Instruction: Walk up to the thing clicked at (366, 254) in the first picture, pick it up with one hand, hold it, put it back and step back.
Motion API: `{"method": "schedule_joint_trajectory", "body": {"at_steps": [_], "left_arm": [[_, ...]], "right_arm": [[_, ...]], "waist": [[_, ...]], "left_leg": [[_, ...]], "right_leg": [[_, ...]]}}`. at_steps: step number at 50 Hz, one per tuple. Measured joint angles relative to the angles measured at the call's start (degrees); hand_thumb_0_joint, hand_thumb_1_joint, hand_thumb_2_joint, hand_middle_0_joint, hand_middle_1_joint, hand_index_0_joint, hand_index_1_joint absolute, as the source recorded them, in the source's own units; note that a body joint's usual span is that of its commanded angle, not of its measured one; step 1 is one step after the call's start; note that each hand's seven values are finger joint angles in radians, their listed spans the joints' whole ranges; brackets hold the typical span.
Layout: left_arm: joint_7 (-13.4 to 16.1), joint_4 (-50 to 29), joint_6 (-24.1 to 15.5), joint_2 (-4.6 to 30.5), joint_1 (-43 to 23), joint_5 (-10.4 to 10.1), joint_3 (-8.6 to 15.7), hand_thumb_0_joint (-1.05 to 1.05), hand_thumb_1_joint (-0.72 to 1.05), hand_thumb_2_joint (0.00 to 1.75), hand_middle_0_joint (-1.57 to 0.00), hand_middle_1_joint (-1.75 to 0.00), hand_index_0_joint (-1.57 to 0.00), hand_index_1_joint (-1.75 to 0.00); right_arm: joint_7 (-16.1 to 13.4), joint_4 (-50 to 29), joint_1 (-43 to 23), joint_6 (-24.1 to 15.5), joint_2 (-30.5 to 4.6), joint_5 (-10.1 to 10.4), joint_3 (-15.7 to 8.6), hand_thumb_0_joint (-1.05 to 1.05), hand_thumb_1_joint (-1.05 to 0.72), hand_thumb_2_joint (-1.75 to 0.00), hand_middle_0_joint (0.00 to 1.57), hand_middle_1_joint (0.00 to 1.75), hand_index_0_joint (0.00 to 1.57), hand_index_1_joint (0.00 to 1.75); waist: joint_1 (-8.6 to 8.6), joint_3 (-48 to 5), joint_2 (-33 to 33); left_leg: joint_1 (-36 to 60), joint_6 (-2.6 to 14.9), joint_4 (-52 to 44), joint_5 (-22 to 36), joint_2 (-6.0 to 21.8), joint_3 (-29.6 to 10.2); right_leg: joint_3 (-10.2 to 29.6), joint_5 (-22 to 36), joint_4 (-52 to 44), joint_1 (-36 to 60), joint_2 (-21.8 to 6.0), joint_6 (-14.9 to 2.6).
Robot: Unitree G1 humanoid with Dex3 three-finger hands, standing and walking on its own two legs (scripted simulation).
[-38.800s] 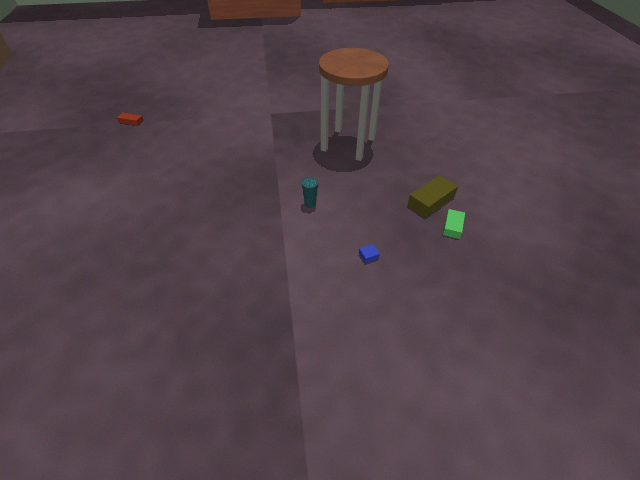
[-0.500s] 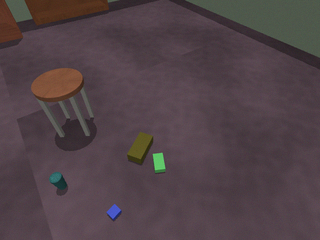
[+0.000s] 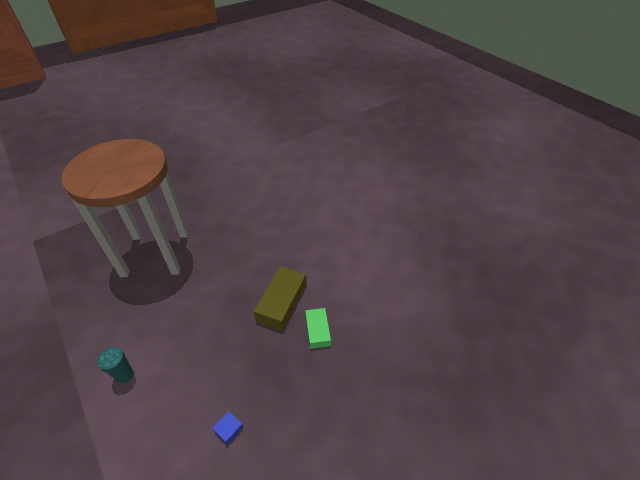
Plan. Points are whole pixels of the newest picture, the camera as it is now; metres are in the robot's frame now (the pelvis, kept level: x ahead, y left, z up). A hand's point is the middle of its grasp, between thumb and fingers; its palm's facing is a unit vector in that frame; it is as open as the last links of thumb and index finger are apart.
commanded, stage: stand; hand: left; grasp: from above
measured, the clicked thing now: (228, 427) +0.44 +0.28 -0.77
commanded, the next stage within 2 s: rise first in 0.58 s
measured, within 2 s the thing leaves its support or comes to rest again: neither
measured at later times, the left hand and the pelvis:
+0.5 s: hand out of the picture +0.06 +0.26 -0.16, palm faces -0.03 -0.94 -0.34, open 7.4 cm; pelvis +0.00 +0.00 +0.00, yaw +0 degrees
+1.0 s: hand out of the picture +0.15 +0.26 -0.18, palm faces -0.03 -0.92 -0.38, open 10.0 cm; pelvis -0.02 +0.01 -0.02, yaw -1 degrees
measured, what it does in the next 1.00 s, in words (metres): stands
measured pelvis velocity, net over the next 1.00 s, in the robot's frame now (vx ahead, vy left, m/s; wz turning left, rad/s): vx -0.02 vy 0.01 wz -0.01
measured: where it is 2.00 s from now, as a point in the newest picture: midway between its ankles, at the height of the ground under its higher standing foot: outside the picture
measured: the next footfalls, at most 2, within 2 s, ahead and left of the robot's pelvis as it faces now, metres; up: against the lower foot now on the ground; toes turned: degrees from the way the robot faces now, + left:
none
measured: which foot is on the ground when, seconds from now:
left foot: down 0.00-1.00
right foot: down 0.00-1.00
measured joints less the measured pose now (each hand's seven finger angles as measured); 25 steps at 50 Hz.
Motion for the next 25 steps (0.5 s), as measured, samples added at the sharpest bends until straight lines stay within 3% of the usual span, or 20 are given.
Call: {"method": "schedule_joint_trajectory", "body": {"at_steps": [25], "left_arm": [[0.0,-0.2,0.0,0.1,0.8,0.1,-0.1,0.01,0.91,0.89,-0.21,-0.30,-0.20,-0.30]], "right_arm": [[0.1,0.0,0.6,0.2,0.0,-0.1,-0.2,0.01,-0.91,-0.90,0.20,0.30,0.20,0.30]], "waist": [[-0.08,0.0,-0.2]], "left_leg": [[-0.3,0.10,0.2,0.2,0.1,0.1]], "right_leg": [[0.1,0.6,-0.4,-0.1,0.1,0.07]]}}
